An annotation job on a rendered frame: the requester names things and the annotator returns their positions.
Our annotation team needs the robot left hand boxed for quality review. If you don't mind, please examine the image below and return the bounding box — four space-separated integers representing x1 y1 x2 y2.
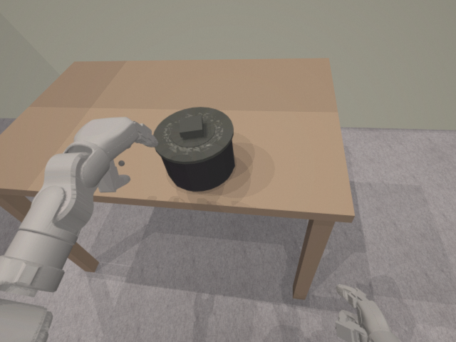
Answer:
73 117 158 192

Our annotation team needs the lid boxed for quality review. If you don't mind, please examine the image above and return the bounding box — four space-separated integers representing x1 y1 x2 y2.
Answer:
153 107 234 165

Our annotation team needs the table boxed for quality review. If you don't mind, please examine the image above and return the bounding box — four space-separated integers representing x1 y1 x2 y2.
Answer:
0 58 355 300

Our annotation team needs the pot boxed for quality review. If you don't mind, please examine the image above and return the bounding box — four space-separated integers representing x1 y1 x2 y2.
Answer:
162 141 235 192

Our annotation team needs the robot left forearm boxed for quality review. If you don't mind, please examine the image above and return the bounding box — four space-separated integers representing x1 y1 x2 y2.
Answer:
0 141 110 297

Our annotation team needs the robot right hand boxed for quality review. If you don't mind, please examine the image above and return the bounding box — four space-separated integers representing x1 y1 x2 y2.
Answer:
336 284 391 342

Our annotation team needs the left robot upper arm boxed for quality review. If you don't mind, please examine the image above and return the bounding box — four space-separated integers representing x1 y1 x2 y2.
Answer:
0 299 53 342

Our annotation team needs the knob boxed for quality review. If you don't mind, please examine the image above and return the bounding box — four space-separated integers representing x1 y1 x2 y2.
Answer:
180 115 204 138

